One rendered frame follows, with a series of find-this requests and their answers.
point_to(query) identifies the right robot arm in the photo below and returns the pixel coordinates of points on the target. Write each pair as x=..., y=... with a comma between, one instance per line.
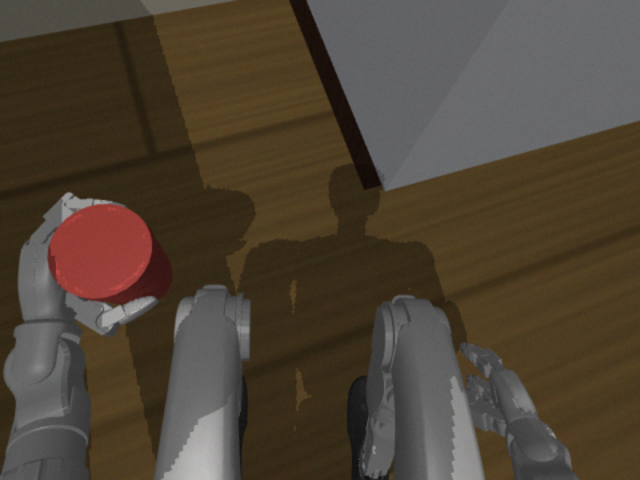
x=535, y=452

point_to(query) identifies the right robot hand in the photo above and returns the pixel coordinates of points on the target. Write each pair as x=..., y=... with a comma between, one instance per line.
x=505, y=399

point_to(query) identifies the right robot foot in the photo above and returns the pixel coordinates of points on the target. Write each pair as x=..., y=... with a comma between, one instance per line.
x=357, y=416

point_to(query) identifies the left robot arm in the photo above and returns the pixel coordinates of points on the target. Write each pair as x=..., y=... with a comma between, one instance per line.
x=50, y=431

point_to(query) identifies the left robot hand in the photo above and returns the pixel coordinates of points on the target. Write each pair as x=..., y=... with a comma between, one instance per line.
x=41, y=297

